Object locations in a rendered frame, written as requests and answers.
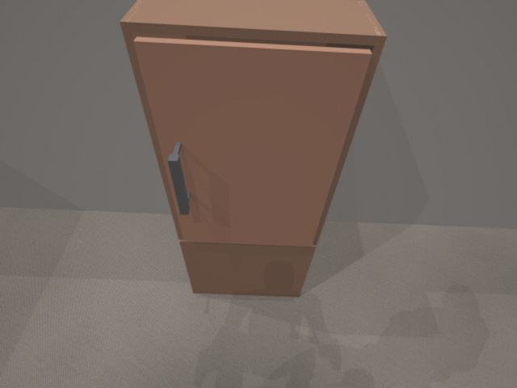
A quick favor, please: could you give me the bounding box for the cupboard door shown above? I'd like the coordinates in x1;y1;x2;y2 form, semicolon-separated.
133;37;372;247

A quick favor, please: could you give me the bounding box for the handle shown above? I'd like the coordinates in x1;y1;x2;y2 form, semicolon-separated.
167;142;191;215

